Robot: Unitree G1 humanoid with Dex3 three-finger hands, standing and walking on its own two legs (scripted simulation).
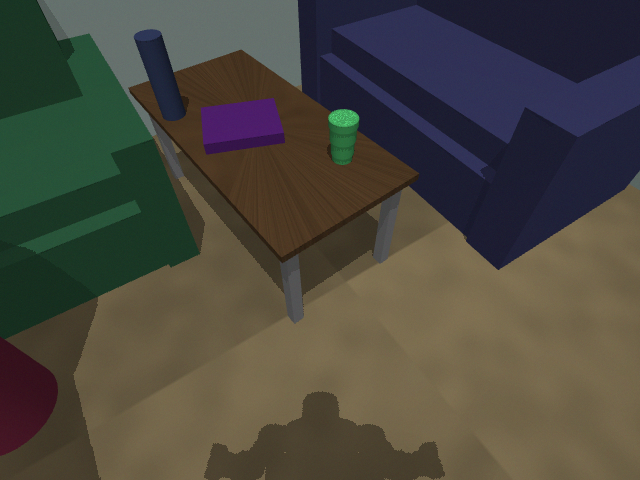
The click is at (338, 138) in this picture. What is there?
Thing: tapered cup
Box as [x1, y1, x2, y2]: [328, 109, 358, 164]
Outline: 339,109 331,112 328,116 331,154 334,162 339,164 345,164 351,160 351,156 353,154 353,145 356,136 356,129 358,126 358,115 351,110
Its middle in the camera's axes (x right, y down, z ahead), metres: +0.07 -0.29 +1.19
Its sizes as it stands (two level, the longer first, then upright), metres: 0.091 0.091 0.150
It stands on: a support 0.45 m high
